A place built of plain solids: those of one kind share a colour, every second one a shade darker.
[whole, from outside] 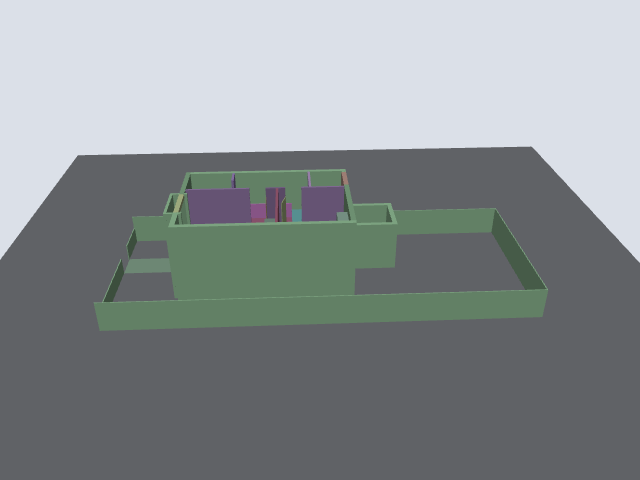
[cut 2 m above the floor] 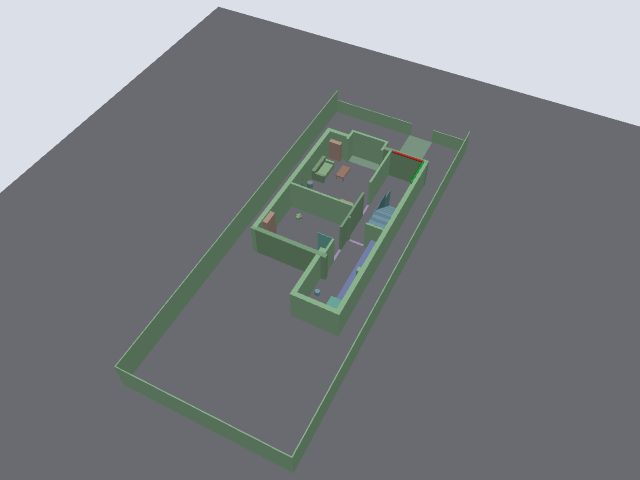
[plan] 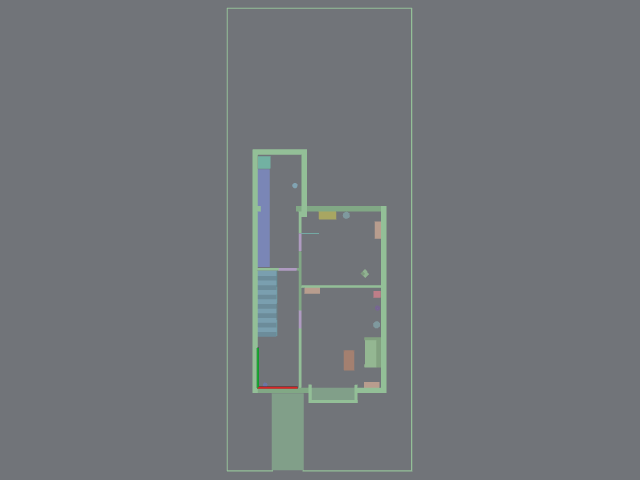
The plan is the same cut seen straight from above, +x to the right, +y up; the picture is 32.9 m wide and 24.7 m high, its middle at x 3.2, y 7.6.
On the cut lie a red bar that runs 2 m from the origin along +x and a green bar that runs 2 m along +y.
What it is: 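A detached two-storey house, 6.3 m wide inside and 9.1 m deep with a one-storey outshot of 2.9 m behind the kitchen; a hall 2.11 m wide with a straight stair of 15 risers of 192 mm on goings of 241 mm; a front room and a back room; a bay window at the front; upstairs three bedrooms and a bathroom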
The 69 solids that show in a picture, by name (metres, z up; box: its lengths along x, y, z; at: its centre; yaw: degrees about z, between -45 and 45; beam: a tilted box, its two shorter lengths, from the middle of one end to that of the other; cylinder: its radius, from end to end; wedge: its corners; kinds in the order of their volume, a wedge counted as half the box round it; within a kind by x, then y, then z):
{
 "wall_1": {"box": [0.06, 23.86, 1.85], "at": [-1.57, 7.62, 0.88]},
 "wall_2": {"box": [2.38, 0.06, 1.05], "at": [-0.41, -4.28, 0.47]},
 "wall_3": {"box": [0.28, 9.63, 5.48], "at": [-0.14, 4.53, 2.69]},
 "wall_4": {"box": [0.28, 3.48, 3.09], "at": [-0.14, 10.53, 1.49]},
 "wall_5": {"box": [1.08, 0.14, 2.79], "at": [0.54, 6.09, 1.34]},
 "wall_6": {"box": [2.81, 0.28, 3.09], "at": [1.13, 12.13, 1.49]},
 "wall_7": {"box": [3.05, 0.28, 5.48], "at": [1.25, -0.14, 2.69]},
 "wall_8": {"box": [0.11, 0.14, 2.79], "at": [2.06, 6.09, 1.34]},
 "wall_9": {"box": [0.14, 3.05, 2.79], "at": [2.18, 1.53, 1.34]},
 "wall_10": {"box": [0.14, 3.04, 2.79], "at": [2.18, 5.5, 1.34]},
 "wall_11": {"box": [0.14, 1.13, 2.79], "at": [2.18, 8.5, 1.34]},
 "wall_12": {"box": [0.28, 3.48, 3.09], "at": [2.39, 10.53, 1.49]},
 "wall_13": {"box": [0.16, 0.95, 5.48], "at": [2.69, -0.32, 2.69]},
 "wall_14": {"box": [9.55, 0.06, 1.85], "at": [3.17, 19.52, 0.88]},
 "wall_15": {"box": [2.53, 0.16, 5.48], "at": [3.87, -0.71, 2.69]},
 "wall_16": {"box": [4.09, 0.14, 2.79], "at": [4.29, 5.21, 1.34]},
 "wall_17": {"box": [4.66, 0.28, 5.48], "at": [4.29, 9.21, 2.69]},
 "wall_18": {"box": [0.16, 0.95, 5.48], "at": [5.06, -0.32, 2.69]},
 "wall_19": {"box": [5.64, 0.06, 1.05], "at": [5.12, -4.28, 0.47]},
 "wall_20": {"box": [1.64, 0.28, 5.48], "at": [5.8, -0.14, 2.69]},
 "wall_21": {"box": [0.28, 9.63, 5.48], "at": [6.48, 4.53, 2.69]},
 "wall_22": {"box": [0.06, 23.86, 1.85], "at": [7.91, 7.62, 0.88]},
 "tread_1": {"box": [0.97, 0.27, 0.21], "at": [0.48, 2.76, 0.09]},
 "tread_2": {"box": [0.97, 0.27, 0.4], "at": [0.48, 3.0, 0.18]},
 "tread_3": {"box": [0.97, 0.27, 0.6], "at": [0.48, 3.24, 0.28]},
 "tread_4": {"box": [0.97, 0.27, 0.79], "at": [0.48, 3.48, 0.37]},
 "tread_5": {"box": [0.97, 0.27, 0.98], "at": [0.48, 3.72, 0.47]},
 "tread_6": {"box": [0.97, 0.27, 1.17], "at": [0.48, 3.96, 0.57]},
 "tread_7": {"box": [0.97, 0.27, 1.36], "at": [0.48, 4.2, 0.66]},
 "tread_8": {"box": [0.97, 0.27, 1.55], "at": [0.48, 4.44, 0.76]},
 "tread_9": {"box": [0.97, 0.27, 1.75], "at": [0.48, 4.68, 0.85]},
 "tread_10": {"box": [0.97, 0.27, 1.94], "at": [0.48, 4.92, 0.95]},
 "tread_11": {"box": [0.97, 0.27, 2.13], "at": [0.48, 5.16, 1.04]},
 "tread_12": {"box": [0.97, 0.27, 2.32], "at": [0.48, 5.41, 1.14]},
 "tread_13": {"box": [0.97, 0.27, 2.51], "at": [0.48, 5.65, 1.24]},
 "tread_14": {"box": [0.97, 0.27, 2.7], "at": [0.48, 5.89, 1.33]},
 "ground_1": {"box": [1.64, 3.97, 0.5], "at": [1.54, -2.26, -0.25]},
 "ground_2": {"box": [2.21, 0.63, 0.5], "at": [3.87, -0.32, -0.25]},
 "landing_wall_1": {"box": [0.14, 3.62, 2.69], "at": [2.18, 1.81, 4.08]},
 "landing_wall_2": {"box": [0.14, 1.12, 2.69], "at": [2.18, 5.11, 4.08]},
 "landing_wall_3": {"box": [0.14, 2.47, 2.69], "at": [2.18, 7.83, 4.08]},
 "wardrobe_bed_1": {"box": [1.3, 0.6, 2.05], "at": [4.98, 8.77, 3.85]},
 "bedrooms_wall_1": {"box": [4.09, 0.14, 2.69], "at": [4.29, 5.21, 4.08]},
 "back_wall_over_outshot_1": {"box": [1.81, 0.28, 2.69], "at": [1.06, 9.21, 4.08]},
 "shelf_1": {"box": [0.8, 0.3, 1.83], "at": [2.8, 4.99, 0.86]},
 "shelf_2": {"box": [0.8, 0.3, 1.47], "at": [5.87, 0.15, 0.69]},
 "shelf_3": {"box": [0.32, 0.9, 1.95], "at": [6.18, 8.11, 0.93]},
 "upper_floor_back_1": {"box": [2.12, 3.05, 0.14], "at": [1.05, 7.55, 2.81]},
 "sofa_1": {"box": [0.65, 1.24, 0.37], "at": [5.83, 1.82, 0.24]},
 "sofa_2": {"box": [0.86, 0.16, 0.65], "at": [5.91, 1.12, 0.28]},
 "sofa_3": {"box": [0.86, 0.16, 0.65], "at": [5.91, 2.52, 0.28]},
 "sofa_4": {"box": [0.24, 1.56, 0.83], "at": [6.22, 1.82, 0.36]},
 "fridge_freezer_1": {"box": [0.65, 0.65, 1.85], "at": [0.33, 11.59, 0.88]},
 "upper_floor_landing_1": {"box": [1.15, 3.39, 0.14], "at": [1.54, 4.33, 2.81]},
 "box_wall_1": {"box": [1.08, 0.14, 2.69], "at": [0.54, 2.58, 4.08]},
 "dresser_1": {"box": [0.9, 0.42, 0.92], "at": [3.59, 8.86, 0.41]},
 "well_guard_1": {"box": [0.06, 3.37, 1.14], "at": [1.0, 4.34, 3.26]},
 "front_wall_over_bay_1": {"box": [2.21, 0.28, 0.25], "at": [3.87, -0.14, 5.3]},
 "stair_guard_1": {"box": [0.04, 0.84, 1.67], "at": [0.99, 3.07, 0.78]},
 "stair_guard_2": {"box": [0.04, 0.84, 2.39], "at": [0.99, 3.92, 1.14]},
 "worktop_1": {"box": [0.62, 5.03, 0.04], "at": [0.31, 8.73, 0.88]},
 "door_leaf_bedroom_rear_1": {"box": [0.9, 0.04, 2.05], "at": [2.68, 5.56, 3.85], "yaw": -14.4},
 "door_leaf_kitchen_side_1": {"box": [0.9, 0.04, 2.05], "at": [2.7, 7.94, 0.97], "yaw": 0.2},
 "box_cardboard_1": {"box": [0.38, 0.36, 0.43], "at": [6.14, 4.8, 0.16]},
 "coffee_table_1": {"box": [0.54, 1.05, 0.07], "at": [4.69, 1.41, 0.36]},
 "plant_pot_1": {"cylinder": 0.18, "from": [6.11, 3.24, 0.0], "to": [6.11, 3.24, 0.38]},
 "threshold_1": {"box": [0.93, 0.14, 0.06], "at": [1.54, 6.09, -0.02]},
 "threshold_2": {"box": [0.14, 0.93, 0.07], "at": [2.18, 3.51, -0.01]},
 "threshold_3": {"box": [0.14, 0.93, 0.07], "at": [2.18, 7.48, -0.01]}
}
